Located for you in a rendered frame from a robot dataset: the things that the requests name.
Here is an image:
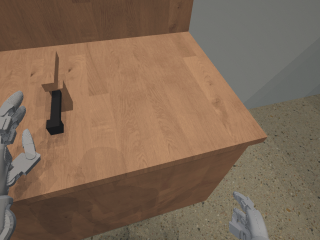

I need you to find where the counter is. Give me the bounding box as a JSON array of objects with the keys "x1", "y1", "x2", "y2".
[{"x1": 0, "y1": 0, "x2": 268, "y2": 240}]

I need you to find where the robot left forearm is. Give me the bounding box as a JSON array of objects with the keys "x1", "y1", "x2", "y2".
[{"x1": 0, "y1": 195, "x2": 17, "y2": 240}]

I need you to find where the tap lever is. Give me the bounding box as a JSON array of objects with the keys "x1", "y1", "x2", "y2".
[{"x1": 46, "y1": 90, "x2": 64, "y2": 135}]

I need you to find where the robot left hand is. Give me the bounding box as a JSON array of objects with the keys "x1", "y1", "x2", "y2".
[{"x1": 0, "y1": 90, "x2": 41, "y2": 196}]

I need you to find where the robot right hand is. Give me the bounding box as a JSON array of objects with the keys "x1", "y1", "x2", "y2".
[{"x1": 229, "y1": 191, "x2": 269, "y2": 240}]

